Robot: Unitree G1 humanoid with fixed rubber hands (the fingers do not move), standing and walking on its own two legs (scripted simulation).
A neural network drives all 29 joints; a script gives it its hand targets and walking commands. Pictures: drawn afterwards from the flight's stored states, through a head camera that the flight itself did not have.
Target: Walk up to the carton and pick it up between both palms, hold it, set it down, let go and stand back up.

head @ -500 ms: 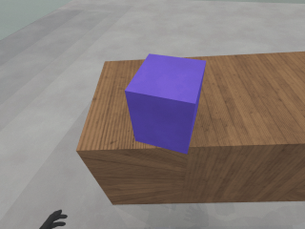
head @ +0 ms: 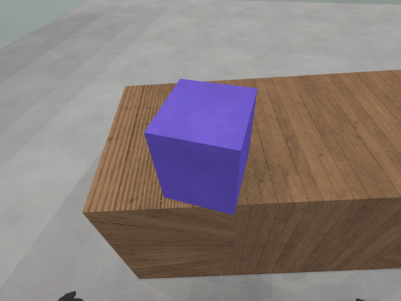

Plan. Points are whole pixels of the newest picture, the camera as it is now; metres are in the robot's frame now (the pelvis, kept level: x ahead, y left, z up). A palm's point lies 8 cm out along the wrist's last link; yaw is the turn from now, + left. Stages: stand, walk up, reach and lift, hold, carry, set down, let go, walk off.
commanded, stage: walk up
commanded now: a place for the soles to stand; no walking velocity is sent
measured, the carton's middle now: (207, 147) +0.48 +0.00 +0.02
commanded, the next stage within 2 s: none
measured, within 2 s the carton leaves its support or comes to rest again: neither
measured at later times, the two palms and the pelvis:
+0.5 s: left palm out of the picture +0.17 +0.33 -0.09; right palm (365, 294) +0.15 -0.29 -0.08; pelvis +0.06 +0.02 +0.00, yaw +0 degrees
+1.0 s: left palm out of the picture +0.16 +0.32 -0.08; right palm out of the picture +0.13 -0.31 -0.09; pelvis +0.04 +0.00 +0.00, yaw -1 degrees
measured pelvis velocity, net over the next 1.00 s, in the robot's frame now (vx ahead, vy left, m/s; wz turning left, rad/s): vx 0.04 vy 0.00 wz -0.01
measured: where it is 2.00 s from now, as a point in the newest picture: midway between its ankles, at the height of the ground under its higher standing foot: outside the picture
